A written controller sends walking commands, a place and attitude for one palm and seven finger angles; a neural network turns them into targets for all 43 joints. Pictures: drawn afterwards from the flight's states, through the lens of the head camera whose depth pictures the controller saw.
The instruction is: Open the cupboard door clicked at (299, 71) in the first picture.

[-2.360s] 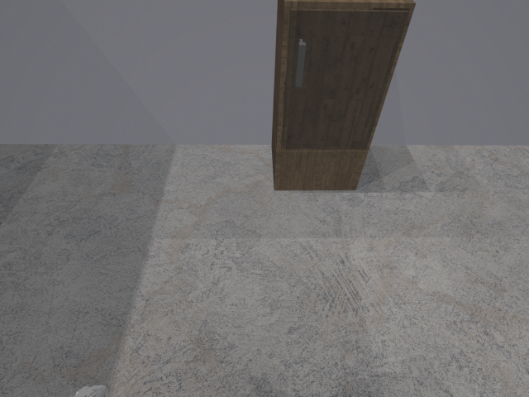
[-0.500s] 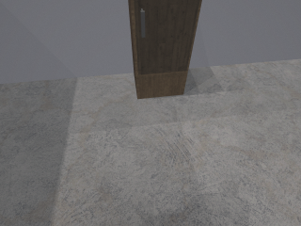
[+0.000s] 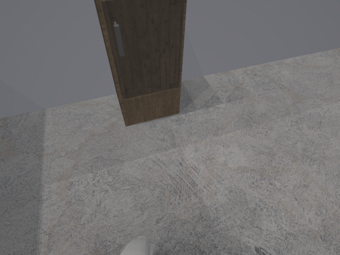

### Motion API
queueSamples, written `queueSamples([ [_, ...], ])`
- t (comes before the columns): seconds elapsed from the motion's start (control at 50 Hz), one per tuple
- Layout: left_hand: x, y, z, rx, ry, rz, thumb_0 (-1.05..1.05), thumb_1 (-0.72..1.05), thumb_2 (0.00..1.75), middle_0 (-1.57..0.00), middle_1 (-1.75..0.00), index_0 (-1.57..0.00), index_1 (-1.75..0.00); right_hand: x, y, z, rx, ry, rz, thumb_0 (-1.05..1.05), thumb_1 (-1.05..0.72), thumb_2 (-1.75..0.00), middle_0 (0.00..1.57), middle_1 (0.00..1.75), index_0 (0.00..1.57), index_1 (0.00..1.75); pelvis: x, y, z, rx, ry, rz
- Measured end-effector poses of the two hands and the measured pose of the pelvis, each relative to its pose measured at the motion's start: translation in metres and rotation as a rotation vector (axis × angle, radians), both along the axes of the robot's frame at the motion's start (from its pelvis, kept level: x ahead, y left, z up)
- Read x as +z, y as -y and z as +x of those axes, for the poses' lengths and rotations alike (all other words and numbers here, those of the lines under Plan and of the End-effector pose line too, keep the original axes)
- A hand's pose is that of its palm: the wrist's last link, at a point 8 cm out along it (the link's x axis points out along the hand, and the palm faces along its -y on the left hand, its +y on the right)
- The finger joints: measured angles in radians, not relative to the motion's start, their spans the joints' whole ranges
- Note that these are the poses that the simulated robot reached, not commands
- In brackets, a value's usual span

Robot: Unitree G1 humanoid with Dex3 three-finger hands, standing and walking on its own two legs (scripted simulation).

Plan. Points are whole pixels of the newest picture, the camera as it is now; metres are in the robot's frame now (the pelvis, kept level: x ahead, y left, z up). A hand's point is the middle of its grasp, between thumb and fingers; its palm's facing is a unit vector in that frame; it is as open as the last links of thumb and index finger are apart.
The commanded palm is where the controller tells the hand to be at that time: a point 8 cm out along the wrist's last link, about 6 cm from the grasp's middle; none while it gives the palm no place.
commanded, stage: walk to a spot facing it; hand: left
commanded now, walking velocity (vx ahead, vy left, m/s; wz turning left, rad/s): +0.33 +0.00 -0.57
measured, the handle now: (118, 39) +1.04 +0.41 -0.05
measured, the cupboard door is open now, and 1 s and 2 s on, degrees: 0 0 0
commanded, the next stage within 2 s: none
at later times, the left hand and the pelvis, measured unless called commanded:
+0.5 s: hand (114, 184) +0.33 +0.23 -0.17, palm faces -0.30 -0.94 -0.18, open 7.4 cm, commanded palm none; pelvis +0.18 +0.08 +0.00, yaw -20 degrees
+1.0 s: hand (156, 142) +0.51 +0.13 -0.16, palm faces -0.55 -0.79 -0.28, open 7.3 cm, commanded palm none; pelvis +0.33 +0.00 -0.01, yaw -37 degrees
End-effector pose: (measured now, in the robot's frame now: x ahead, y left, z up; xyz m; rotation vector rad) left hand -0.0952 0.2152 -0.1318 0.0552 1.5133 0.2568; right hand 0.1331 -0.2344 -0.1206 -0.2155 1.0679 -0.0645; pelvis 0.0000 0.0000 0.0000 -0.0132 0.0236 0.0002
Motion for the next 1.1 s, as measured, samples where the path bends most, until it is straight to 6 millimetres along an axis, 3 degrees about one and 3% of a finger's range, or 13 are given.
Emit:
queueSamples([
  [0.08,-0.021,-0.038,0.046,-0.043,0.000,-0.012,0.01,0.90,0.90,-0.20,-0.30,-0.20,-0.30,0.001,-0.032,0.043,-0.021,0.085,-0.010,0.01,-0.91,-0.90,0.19,0.30,0.20,0.30,-0.014,-0.029,0.036,-0.055,0.003,-0.013],
  [0.14,-0.034,-0.069,0.097,-0.111,0.016,-0.017,0.01,0.90,0.90,-0.20,-0.30,-0.20,-0.30,0.004,-0.047,0.049,-0.076,0.129,-0.023,0.01,-0.91,-0.90,0.20,0.30,0.20,0.30,-0.019,-0.045,0.054,-0.120,0.028,-0.008],
  [0.24,-0.024,-0.104,0.216,-0.246,0.167,-0.002,0.01,0.91,0.90,-0.19,-0.30,-0.19,-0.30,0.011,-0.061,0.010,-0.222,0.032,-0.040,0.00,-0.91,-0.90,0.20,0.30,0.21,0.30,-0.003,-0.063,0.088,-0.188,0.047,-0.023],
  [0.32,-0.009,-0.110,0.305,-0.327,0.289,0.005,0.01,0.91,0.90,-0.19,-0.30,-0.19,-0.30,0.010,-0.065,-0.031,-0.360,-0.087,-0.067,-0.01,-0.93,-0.90,0.20,0.30,0.21,0.30,0.003,-0.074,0.115,-0.240,0.043,-0.021],
  [0.4,-0.003,-0.100,0.372,-0.404,0.337,-0.005,0.00,0.91,0.90,-0.19,-0.30,-0.19,-0.30,0.004,-0.079,-0.069,-0.467,-0.217,-0.057,0.00,-0.93,-0.90,0.20,0.30,0.20,0.30,0.003,-0.079,0.142,-0.291,0.036,-0.012],
  [0.5,-0.006,-0.067,0.433,-0.501,0.327,-0.048,0.00,0.91,0.90,-0.19,-0.30,-0.19,-0.30,-0.003,-0.111,-0.099,-0.575,-0.366,0.000,0.00,-0.92,-0.90,0.19,0.30,0.20,0.30,0.000,-0.075,0.177,-0.349,0.028,-0.008],
  [0.58,-0.013,-0.025,0.477,-0.587,0.307,-0.101,0.00,0.91,0.90,-0.19,-0.30,-0.19,-0.30,-0.005,-0.137,-0.106,-0.649,-0.466,0.066,0.00,-0.92,-0.90,0.19,0.30,0.20,0.30,-0.004,-0.064,0.206,-0.396,0.023,-0.012],
  [0.66,-0.022,0.027,0.523,-0.677,0.310,-0.151,0.01,0.91,0.90,-0.19,-0.30,-0.19,-0.30,-0.008,-0.154,-0.099,-0.722,-0.548,0.134,0.00,-0.91,-0.90,0.20,0.30,0.20,0.30,-0.011,-0.046,0.236,-0.445,0.011,-0.020],
  [0.74,-0.033,0.072,0.565,-0.732,0.362,-0.174,0.01,0.91,0.90,-0.19,-0.30,-0.19,-0.30,-0.019,-0.148,-0.078,-0.783,-0.589,0.195,0.01,-0.91,-0.90,0.20,0.30,0.20,0.30,-0.025,-0.016,0.268,-0.485,0.014,-0.001],
  [0.8,-0.033,0.083,0.582,-0.729,0.379,-0.152,0.00,0.91,0.90,-0.20,-0.30,-0.20,-0.30,-0.032,-0.116,-0.041,-0.797,-0.535,0.183,0.01,-0.91,-0.90,0.20,0.30,0.21,0.30,-0.028,-0.004,0.283,-0.529,0.026,-0.003],
  [0.96,-0.004,0.052,0.617,-0.795,0.307,-0.003,-0.01,0.92,0.90,-0.20,-0.30,-0.20,-0.30,-0.022,0.000,0.113,-0.766,-0.077,0.041,0.01,-0.91,-0.90,0.20,0.30,0.20,0.30,-0.008,0.003,0.320,-0.629,0.025,0.008],
  [1.02,0.004,0.042,0.633,-0.811,0.294,0.022,0.00,0.92,0.90,-0.20,-0.30,-0.20,-0.30,-0.011,0.022,0.157,-0.747,0.031,0.011,0.00,-0.91,-0.90,0.19,0.30,0.20,0.30,-0.006,0.000,0.336,-0.666,0.016,0.017],
  [1.1,0.004,0.033,0.656,-0.816,0.288,0.024,0.00,0.91,0.90,-0.20,-0.30,-0.20,-0.30,-0.002,0.032,0.197,-0.728,0.089,-0.017,0.00,-0.91,-0.90,0.19,0.30,0.20,0.30,-0.006,-0.007,0.358,-0.711,0.008,0.020],
])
